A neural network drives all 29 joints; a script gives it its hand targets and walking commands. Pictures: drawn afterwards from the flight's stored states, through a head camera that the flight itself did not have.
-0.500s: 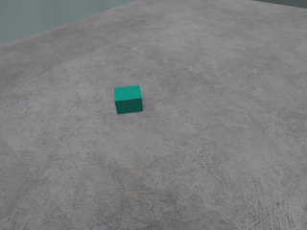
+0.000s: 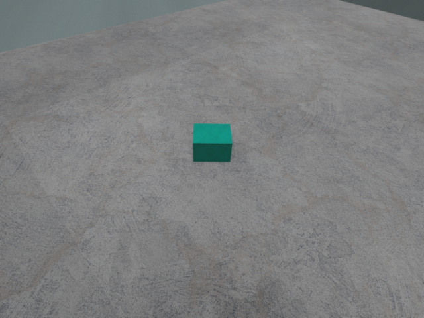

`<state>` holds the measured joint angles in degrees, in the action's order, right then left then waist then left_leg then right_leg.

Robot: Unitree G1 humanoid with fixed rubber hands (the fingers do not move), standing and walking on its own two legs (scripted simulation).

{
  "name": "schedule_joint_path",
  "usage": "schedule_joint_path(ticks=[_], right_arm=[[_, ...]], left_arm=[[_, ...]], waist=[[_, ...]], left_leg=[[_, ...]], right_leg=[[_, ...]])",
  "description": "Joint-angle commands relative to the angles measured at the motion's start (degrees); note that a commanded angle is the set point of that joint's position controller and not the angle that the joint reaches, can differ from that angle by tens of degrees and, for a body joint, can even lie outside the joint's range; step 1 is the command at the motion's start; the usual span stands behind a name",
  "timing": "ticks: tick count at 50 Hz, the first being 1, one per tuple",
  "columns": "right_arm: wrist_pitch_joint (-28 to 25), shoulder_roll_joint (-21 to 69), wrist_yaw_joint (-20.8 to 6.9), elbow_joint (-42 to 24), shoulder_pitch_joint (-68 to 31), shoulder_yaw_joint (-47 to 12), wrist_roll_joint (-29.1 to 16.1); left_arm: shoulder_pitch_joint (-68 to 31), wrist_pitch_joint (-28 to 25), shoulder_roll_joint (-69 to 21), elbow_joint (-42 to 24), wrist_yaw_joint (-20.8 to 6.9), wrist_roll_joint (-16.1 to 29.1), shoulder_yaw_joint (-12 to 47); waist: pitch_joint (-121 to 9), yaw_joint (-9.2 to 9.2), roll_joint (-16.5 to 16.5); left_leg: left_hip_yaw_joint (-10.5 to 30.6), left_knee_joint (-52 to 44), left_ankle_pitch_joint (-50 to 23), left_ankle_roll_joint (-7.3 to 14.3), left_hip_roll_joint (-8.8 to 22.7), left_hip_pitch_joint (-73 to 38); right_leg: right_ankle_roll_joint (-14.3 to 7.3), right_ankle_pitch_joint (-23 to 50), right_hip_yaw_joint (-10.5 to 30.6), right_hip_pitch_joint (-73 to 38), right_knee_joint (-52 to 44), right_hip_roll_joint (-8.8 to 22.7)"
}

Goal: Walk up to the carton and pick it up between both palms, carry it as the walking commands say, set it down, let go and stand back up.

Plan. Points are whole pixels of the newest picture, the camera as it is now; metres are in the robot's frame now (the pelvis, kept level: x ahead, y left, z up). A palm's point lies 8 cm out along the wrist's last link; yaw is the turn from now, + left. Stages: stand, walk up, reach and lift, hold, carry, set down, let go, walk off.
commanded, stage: walk up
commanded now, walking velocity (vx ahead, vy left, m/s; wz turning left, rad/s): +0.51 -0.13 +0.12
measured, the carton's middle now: (211, 142) +1.36 +0.01 -0.69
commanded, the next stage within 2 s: none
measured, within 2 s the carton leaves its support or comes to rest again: neither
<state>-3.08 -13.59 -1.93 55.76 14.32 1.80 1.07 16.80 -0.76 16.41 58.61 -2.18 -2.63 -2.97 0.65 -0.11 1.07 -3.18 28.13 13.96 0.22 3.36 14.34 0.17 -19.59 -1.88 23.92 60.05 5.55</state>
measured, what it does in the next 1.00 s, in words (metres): walks ahead: right foot, then left foot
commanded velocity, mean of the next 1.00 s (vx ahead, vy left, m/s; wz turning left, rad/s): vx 0.50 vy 0.05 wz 0.03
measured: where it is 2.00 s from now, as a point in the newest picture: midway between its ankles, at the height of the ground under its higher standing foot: (210, 205)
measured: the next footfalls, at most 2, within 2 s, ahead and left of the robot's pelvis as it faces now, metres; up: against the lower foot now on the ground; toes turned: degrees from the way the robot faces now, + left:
right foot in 0.38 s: +0.38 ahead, -0.20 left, +0.00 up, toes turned -6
left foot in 0.96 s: +0.66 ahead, +0.12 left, +0.00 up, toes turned +9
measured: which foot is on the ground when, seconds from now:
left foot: down 0.00-0.40, up 0.42-0.94, down 0.96-1.00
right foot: up 0.00-0.36, down 0.38-0.98, up 1.00-1.00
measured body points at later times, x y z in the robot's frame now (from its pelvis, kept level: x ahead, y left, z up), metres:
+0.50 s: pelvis +0.26 -0.09 -0.01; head +0.30 -0.12 +0.44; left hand +0.37 +0.15 -0.14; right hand +0.24 -0.34 -0.17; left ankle +0.11 +0.07 -0.64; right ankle +0.34 -0.20 -0.74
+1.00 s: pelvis +0.52 -0.01 -0.03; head +0.56 +0.00 +0.42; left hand +0.41 +0.21 -0.17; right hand +0.67 -0.23 -0.16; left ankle +0.62 +0.11 -0.74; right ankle +0.34 -0.19 -0.73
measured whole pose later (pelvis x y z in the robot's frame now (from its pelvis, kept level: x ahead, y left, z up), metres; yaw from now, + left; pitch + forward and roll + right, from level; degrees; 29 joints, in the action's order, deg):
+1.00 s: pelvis +0.52 -0.01 -0.03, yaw +2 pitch +2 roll +0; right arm -3.1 -10.5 -3.2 56.0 3.4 1.8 2.3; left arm 26.4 -3.3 10.3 62.5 0.4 -0.8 -2.7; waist 3.3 -3.9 1.8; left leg -7.3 33.1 5.8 0.8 3.1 27.9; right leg 3.7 -28.9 -5.4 1.2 33.8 9.8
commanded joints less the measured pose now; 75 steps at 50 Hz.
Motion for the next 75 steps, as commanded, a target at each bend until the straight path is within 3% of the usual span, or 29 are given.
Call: schedule_joint_path(ticks=[1, 8, 13, 16, 18, 19, 20, 21, 22, 24, 27, 31, 36, 43, 45, 47, 48, 49, 50, 51, 52, 54, 56, 59, 63, 67, 70, 72, 75], right_arm=[[-2.2, -8.0, 1.2, -1.7, 4.6, 2.5, -0.2], [-2.0, -7.9, 1.4, -0.1, 10.2, 2.7, 0.0], [-2.0, -7.4, 1.9, 1.5, 13.9, 2.9, 0.6], [-1.9, -8.9, 2.2, 1.5, 11.0, 3.4, 0.5], [-2.0, -8.3, 2.2, 2.8, 10.9, 2.9, 0.3], [-1.7, -5.8, 2.0, 4.3, 14.7, 1.8, 0.2], [-1.9, -2.0, 1.8, 1.8, 13.7, 0.7, -0.2], [-1.8, -2.4, 1.9, 0.8, 13.4, 1.2, -0.7], [-1.8, -3.9, 1.5, 1.1, 11.2, 2.3, -0.3], [-0.2, -3.9, 1.5, 3.2, 10.3, 2.7, 0.4], [2.1, -0.4, 0.7, 2.8, 9.8, 2.0, 1.2], [3.6, -0.6, -1.0, 0.7, 5.1, 2.4, 1.1], [3.6, -0.2, -2.2, -2.5, -5.8, 1.5, 0.6], [1.8, 0.5, -2.5, -4.2, -15.0, 0.4, 0.7], [1.1, -0.5, -2.2, -4.1, -15.0, 0.4, 0.4], [0.0, -3.2, -1.3, -1.0, -5.0, 1.4, 0.6], [-1.2, -7.0, -0.3, 2.7, 6.6, 2.3, 1.4], [-1.9, -14.1, 1.0, 5.4, 16.9, 4.6, 2.1], [-1.7, -17.6, 1.5, 5.8, 21.0, 5.2, 1.3], [-1.4, -16.6, 1.5, 5.0, 16.4, 5.2, 0.6], [-1.7, -12.2, 1.6, 4.5, 12.7, 4.1, 0.7], [-2.4, -6.9, 1.8, 3.6, 5.7, 2.6, 0.7], [-3.0, -3.9, 1.4, 2.8, 5.7, 1.6, 0.4], [-3.3, -3.0, 1.7, 4.3, 8.6, 1.3, -0.2], [-2.7, -4.8, 1.8, 3.6, 6.9, 1.8, -0.4], [-2.8, -4.8, 2.2, 5.1, 12.6, 1.6, -0.1], [-2.1, -4.1, 2.5, 6.6, 13.2, 1.2, 0.2], [-1.6, -4.3, 2.8, 7.6, 14.5, 1.2, 0.4], [-1.1, -2.1, 3.4, 9.5, 17.5, 0.5, 0.0]], left_arm=[[-3.6, -1.3, 2.3, -5.3, -0.6, 0.1, -0.7], [-12.2, 0.5, 0.4, -7.3, -1.9, 1.1, 0.5], [-19.0, -0.2, -0.8, -9.0, -2.1, 1.5, 0.5], [-15.4, -1.1, 0.2, -7.6, -1.5, 1.4, 0.4], [-3.7, -2.7, 3.6, -3.7, 0.0, 0.7, -0.8], [6.0, -3.3, 6.9, 0.0, 0.8, 0.5, -2.4], [15.0, -3.6, 11.8, 1.8, 1.5, -0.1, -4.0], [16.2, -3.5, 14.9, 2.1, 1.6, 0.4, -3.6], [9.9, -3.5, 12.6, 1.1, 2.0, 0.8, -3.1], [3.9, -3.7, 7.5, -0.1, 2.2, 1.1, -1.8], [-1.0, -4.1, 2.1, -0.2, 2.5, 1.6, -1.1], [3.1, -4.5, 2.0, 0.5, 2.6, 1.1, -0.9], [7.6, -4.2, 2.3, 0.6, 3.1, 0.9, -1.2], [13.6, -3.5, 4.2, 2.2, 3.4, 1.3, -1.7], [13.8, -3.5, 4.8, 2.0, 3.6, 1.0, -2.4], [12.3, -3.3, 4.3, 1.7, 3.1, 1.4, -1.9], [11.1, -3.3, 2.6, 1.4, 2.6, 2.4, -1.3], [11.8, -3.8, -0.4, -0.9, 2.2, 2.9, -0.2], [10.4, -3.9, -1.4, -3.0, 1.9, 2.5, -0.2], [8.4, -3.8, 1.5, -2.6, 1.9, 2.6, -1.0], [4.0, -4.1, 1.2, -2.4, 1.6, 2.2, -0.9], [3.5, -3.6, 0.0, -1.5, 1.6, 1.5, -0.6], [4.7, -1.8, -3.0, -1.1, 1.6, 0.7, -0.4], [2.8, 0.4, -3.9, -1.8, 0.9, 0.6, -0.6], [-4.6, 2.0, -1.7, -3.2, -0.5, 0.5, -0.3], [-12.0, 1.5, -2.4, -4.7, -0.6, 1.0, 0.1], [-15.1, 0.1, -2.2, -5.5, -0.1, 1.6, 0.3], [-14.4, -0.5, -2.0, -4.9, 0.5, 1.8, 0.4], [-4.7, -2.6, -1.0, -1.3, 1.9, 1.5, -0.5]], waist=[[2.5, 0.81, -6.1], [7.8, 2.79, -10.8], [8.1, 4.81, -11.6], [3.7, 1.98, -12.9], [-5.0, -3.46, -6.8], [-12.1, -6.56, 0.2], [-19.4, -9.27, 16.1], [-17.2, -7.54, 19.3], [-12.8, -5.95, 16.3], [-4.5, -2.25, 1.5], [0.9, 1.16, 4.7], [4.7, 1.35, 8.1], [8.5, -1.13, 8.5], [9.0, -4.52, 7.7], [6.6, -4.36, 9.0], [-1.4, -0.12, 6.0], [-8.4, 5.12, 1.0], [-17.3, 8.33, -19.0], [-18.5, 8.54, -22.4], [-13.7, 7.27, -15.5], [-10.3, 5.84, -10.7], [-6.4, 2.10, -6.4], [-1.6, 0.44, -3.5], [3.3, -0.47, -5.7], [6.7, -0.02, -11.3], [7.4, 2.14, -10.3], [5.8, 2.79, -14.5], [4.7, 3.30, -14.1], [-0.1, -0.51, -4.7]], left_leg=[[14.6, -17.5, 2.0, 4.6, 11.9, -9.1], [7.2, -21.8, -2.4, 5.5, 12.4, -10.7], [5.1, -18.8, -12.0, 6.2, 13.6, -13.7], [1.4, -12.9, -21.2, 4.6, 12.5, -12.8], [-0.4, 4.9, -24.6, 2.7, 7.6, -8.7], [-0.7, 18.6, -10.2, 1.3, 3.9, 1.3], [0.9, 34.9, 15.4, 0.4, -0.2, 13.0], [3.9, 42.7, 19.2, 1.2, -0.3, 18.7], [6.6, 47.3, 14.9, 1.3, 1.5, 20.1], [7.9, 46.1, 6.7, 0.7, 3.4, 16.2], [5.7, 38.6, -1.4, -0.6, 4.8, 13.6], [3.3, 34.9, -8.5, -1.1, 3.5, 18.8], [1.5, 22.1, -13.8, -2.4, 3.8, 23.1], [-2.7, 5.7, -11.2, -2.6, 2.0, 18.7], [-2.5, 3.1, -7.3, -1.8, 1.9, 17.7], [-4.7, -1.5, -1.3, 0.2, -0.8, 0.5], [0.4, -3.4, -1.4, 2.6, 3.6, -16.9], [18.8, -5.5, -1.7, 5.3, 19.1, -32.1], [33.3, -11.8, -2.2, 6.4, 25.2, -34.8], [31.6, -14.3, 2.5, 9.6, 22.9, -29.7], [26.6, -13.4, -1.7, 8.3, 19.4, -24.6], [17.3, -13.1, -11.7, 5.1, 14.8, -15.3], [14.3, -13.7, -18.5, 3.7, 15.4, -11.9], [9.0, -15.9, -21.9, 1.7, 13.6, -6.5], [5.1, -20.3, -5.4, 2.8, 12.5, -1.7], [2.3, -18.3, -22.0, 3.1, 11.9, -7.5], [-3.9, -16.7, -21.0, 4.1, 7.6, -8.3], [-3.0, -13.1, -23.2, 4.9, 8.8, -11.3], [-1.2, 1.3, -25.1, 2.3, 6.7, -8.5]], right_leg=[[0.9, 8.6, 1.9, 12.2, -0.1, 4.0], [3.6, 17.0, -0.9, 14.6, -15.8, 2.4], [2.6, 15.3, -1.6, 12.5, -23.6, 1.6], [1.2, 11.7, -4.3, 1.7, -28.7, -0.2], [-1.0, 10.7, -5.1, -16.9, -32.4, -2.5], [-1.7, 10.5, 0.9, -33.0, -34.1, 2.7], [-4.2, 7.7, 20.5, -44.1, -36.8, 19.1], [-5.6, 7.6, 33.3, -42.8, -44.5, 24.0], [-7.8, 7.8, 28.9, -36.8, -44.2, 20.4], [-3.6, 15.3, 22.3, -22.7, -45.2, 17.8], [-1.3, 16.4, 10.5, -12.3, -46.7, 12.4], [-1.6, 14.9, 4.6, -11.8, -48.6, 12.1], [-3.4, 6.7, 2.2, -13.2, -51.0, 12.8], [-4.8, 17.9, 0.1, -20.0, -47.2, 12.9], [-4.5, 23.5, -0.9, -24.0, -43.7, 12.7], [-3.0, 27.9, -4.8, -20.0, -32.2, 8.0], [-2.0, 17.3, -5.8, -10.0, -19.6, 4.3], [-1.0, -7.7, -4.1, 3.7, -1.1, 0.1], [-1.1, -15.1, 1.8, 12.2, 9.3, -1.8], [-1.0, -8.6, 3.1, 13.6, 13.0, -0.1], [-1.3, -4.4, 3.7, 14.0, 13.1, 1.6], [-1.4, -0.2, 3.4, 10.7, 10.4, 2.8], [-0.7, 3.4, 3.4, 10.8, 7.4, 3.4], [1.3, 9.8, 1.7, 9.7, 3.5, 2.5], [2.8, 16.7, -0.2, 9.9, -2.2, 2.7], [3.4, 16.0, -2.0, 10.5, -12.5, 1.6], [2.7, 12.4, -5.7, 3.1, -22.2, -0.2], [2.4, 9.3, -7.4, 1.5, -25.6, -1.0], [0.6, 15.1, -6.9, -13.7, -37.6, -2.6]])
